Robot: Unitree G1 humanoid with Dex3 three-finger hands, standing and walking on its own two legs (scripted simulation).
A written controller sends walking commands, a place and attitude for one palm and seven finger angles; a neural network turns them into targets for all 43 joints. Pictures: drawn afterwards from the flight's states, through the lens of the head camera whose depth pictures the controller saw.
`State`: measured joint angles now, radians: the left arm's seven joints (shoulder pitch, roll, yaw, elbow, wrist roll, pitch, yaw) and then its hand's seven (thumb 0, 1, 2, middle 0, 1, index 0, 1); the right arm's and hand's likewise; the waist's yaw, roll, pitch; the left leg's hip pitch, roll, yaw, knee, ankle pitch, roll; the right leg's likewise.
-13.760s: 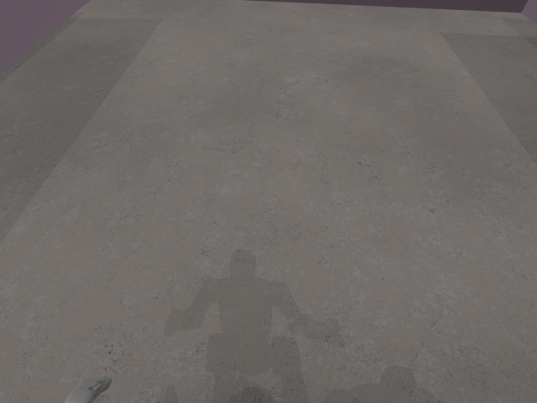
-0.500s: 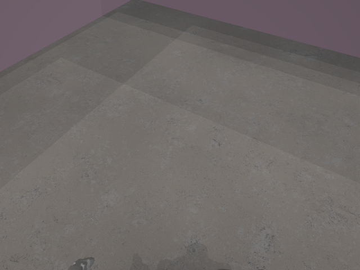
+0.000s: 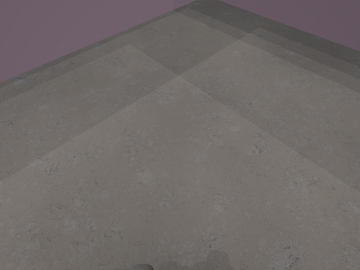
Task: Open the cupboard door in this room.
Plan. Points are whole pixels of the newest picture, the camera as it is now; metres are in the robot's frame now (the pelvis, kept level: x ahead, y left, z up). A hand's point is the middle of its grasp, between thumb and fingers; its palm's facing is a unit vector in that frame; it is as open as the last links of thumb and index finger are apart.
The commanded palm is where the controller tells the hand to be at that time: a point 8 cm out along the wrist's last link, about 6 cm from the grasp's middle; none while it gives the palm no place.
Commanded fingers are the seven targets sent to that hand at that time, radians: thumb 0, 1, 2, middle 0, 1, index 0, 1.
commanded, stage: turn or walk to find it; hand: left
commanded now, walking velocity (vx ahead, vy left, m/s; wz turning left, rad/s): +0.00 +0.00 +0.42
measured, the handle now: out of the picture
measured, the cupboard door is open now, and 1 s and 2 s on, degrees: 0 0 0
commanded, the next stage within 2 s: none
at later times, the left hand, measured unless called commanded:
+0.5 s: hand out of the picture +0.02 +0.24 -0.16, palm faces +0.20 -0.94 -0.27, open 7.4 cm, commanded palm none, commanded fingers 0.00 0.90 0.90 -0.20 -0.30 -0.20 -0.30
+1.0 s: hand out of the picture -0.11 +0.18 -0.16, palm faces +0.44 -0.86 -0.25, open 7.3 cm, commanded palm none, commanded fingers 0.00 0.90 0.90 -0.20 -0.30 -0.20 -0.30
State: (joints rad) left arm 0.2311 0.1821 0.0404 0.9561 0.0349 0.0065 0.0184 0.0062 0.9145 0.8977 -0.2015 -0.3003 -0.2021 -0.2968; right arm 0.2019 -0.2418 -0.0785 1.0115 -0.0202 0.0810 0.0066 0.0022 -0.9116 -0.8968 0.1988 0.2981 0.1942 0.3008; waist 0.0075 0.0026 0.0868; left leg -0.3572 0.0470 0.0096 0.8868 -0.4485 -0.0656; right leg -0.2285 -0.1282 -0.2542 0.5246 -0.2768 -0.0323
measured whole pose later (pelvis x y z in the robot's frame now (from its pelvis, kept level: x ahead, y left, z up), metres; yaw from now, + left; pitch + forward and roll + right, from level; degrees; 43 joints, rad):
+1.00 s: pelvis -0.07 -0.02 +0.00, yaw +25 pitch -1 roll +2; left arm 0.23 0.19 0.04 0.96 0.04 0.01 0.02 0.01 0.91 0.90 -0.20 -0.30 -0.20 -0.30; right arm 0.19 -0.24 -0.07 1.01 -0.02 0.08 0.01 0.00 -0.91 -0.90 0.20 0.30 0.19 0.30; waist 0.02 -0.01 0.10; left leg -0.34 0.04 0.02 0.84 -0.46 -0.06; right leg -0.25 -0.14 -0.26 0.53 -0.26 -0.03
